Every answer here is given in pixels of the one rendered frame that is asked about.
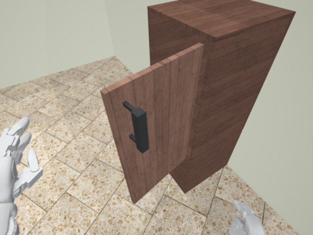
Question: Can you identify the cupboard door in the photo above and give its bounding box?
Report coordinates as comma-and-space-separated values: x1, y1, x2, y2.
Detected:
100, 43, 204, 204

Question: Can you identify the handle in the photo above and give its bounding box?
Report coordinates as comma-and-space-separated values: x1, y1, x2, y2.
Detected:
123, 101, 149, 153

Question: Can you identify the robot left hand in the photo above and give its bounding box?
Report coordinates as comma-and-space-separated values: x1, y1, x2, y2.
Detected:
0, 117, 43, 203

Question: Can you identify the robot right hand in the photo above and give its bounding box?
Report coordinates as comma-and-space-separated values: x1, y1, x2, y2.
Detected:
229, 200, 266, 235

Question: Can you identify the robot left forearm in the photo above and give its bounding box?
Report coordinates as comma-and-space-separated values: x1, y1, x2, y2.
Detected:
0, 202, 19, 235

